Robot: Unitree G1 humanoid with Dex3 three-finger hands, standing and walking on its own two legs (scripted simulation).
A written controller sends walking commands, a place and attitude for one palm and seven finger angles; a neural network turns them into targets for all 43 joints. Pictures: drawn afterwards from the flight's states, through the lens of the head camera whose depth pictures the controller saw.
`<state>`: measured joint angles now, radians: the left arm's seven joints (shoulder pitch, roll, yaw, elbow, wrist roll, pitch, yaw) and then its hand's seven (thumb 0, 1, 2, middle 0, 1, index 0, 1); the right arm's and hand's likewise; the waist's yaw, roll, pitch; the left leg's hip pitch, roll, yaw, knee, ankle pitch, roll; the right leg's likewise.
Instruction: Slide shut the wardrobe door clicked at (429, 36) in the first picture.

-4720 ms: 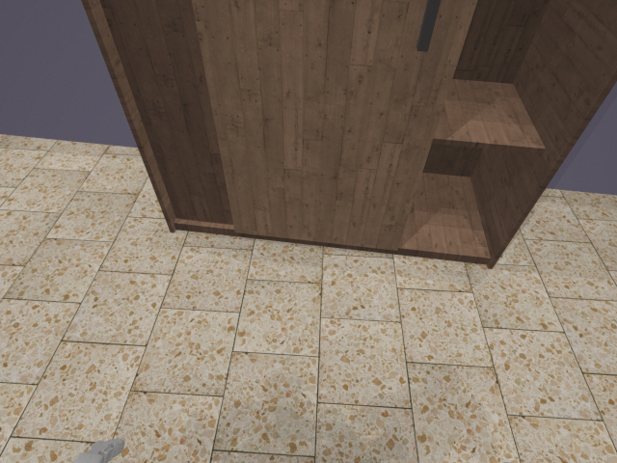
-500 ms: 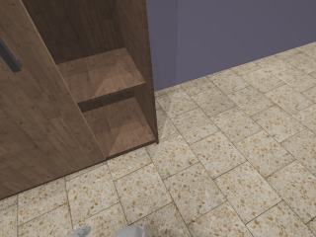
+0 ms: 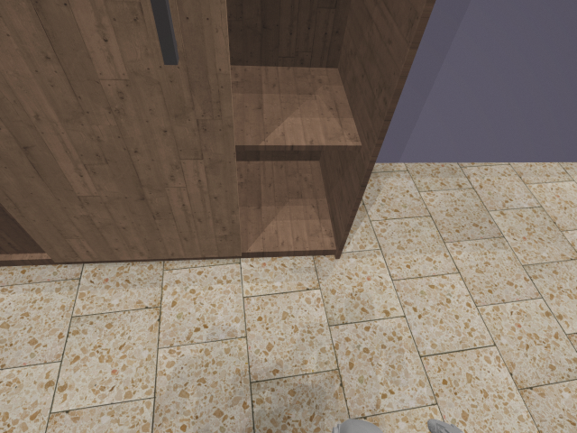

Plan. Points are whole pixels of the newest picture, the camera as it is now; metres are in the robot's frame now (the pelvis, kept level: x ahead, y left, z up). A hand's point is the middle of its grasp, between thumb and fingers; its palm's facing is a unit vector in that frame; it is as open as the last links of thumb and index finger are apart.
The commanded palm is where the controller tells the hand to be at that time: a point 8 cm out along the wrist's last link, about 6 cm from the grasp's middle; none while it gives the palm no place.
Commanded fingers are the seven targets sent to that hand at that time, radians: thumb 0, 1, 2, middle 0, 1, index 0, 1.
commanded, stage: turn to face it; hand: left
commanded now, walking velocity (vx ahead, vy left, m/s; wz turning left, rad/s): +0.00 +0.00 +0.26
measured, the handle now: out of the picture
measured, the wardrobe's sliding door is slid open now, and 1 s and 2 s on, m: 0.38 0.38 0.38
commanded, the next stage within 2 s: take the last steps up to it in 0.10 s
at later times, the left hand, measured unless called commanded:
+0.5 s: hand out of the picture +0.00 +0.15 -0.15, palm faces +0.21 -0.95 -0.25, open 7.3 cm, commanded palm none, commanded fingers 0.00 0.90 0.90 -0.20 -0.30 -0.20 -0.30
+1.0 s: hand out of the picture +0.09 +0.26 -0.18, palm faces +0.22 -0.96 -0.16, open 7.4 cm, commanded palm none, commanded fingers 0.00 0.90 0.90 -0.20 -0.30 -0.20 -0.30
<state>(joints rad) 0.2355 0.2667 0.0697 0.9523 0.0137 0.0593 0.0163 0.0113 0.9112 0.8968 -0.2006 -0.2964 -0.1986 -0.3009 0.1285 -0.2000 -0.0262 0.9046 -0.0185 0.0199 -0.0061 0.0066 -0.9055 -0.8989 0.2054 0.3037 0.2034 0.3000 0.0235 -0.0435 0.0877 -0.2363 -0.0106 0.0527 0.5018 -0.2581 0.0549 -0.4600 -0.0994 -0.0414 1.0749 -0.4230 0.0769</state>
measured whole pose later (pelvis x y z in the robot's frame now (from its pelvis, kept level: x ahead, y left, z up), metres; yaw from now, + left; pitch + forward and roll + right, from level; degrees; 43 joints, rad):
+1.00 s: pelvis +0.13 +0.09 +0.00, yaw +8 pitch +0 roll +0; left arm 0.33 0.18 0.07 1.09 0.03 -0.01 0.00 0.01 0.91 0.90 -0.20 -0.30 -0.20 -0.30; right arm 0.27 -0.15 -0.04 1.03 -0.02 -0.08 -0.03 -0.02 -0.95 -0.90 0.21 0.30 0.20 0.30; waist 0.02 -0.06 0.01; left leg -0.12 0.00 0.18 0.38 -0.26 0.05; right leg -0.52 -0.10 -0.07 1.11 -0.26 0.00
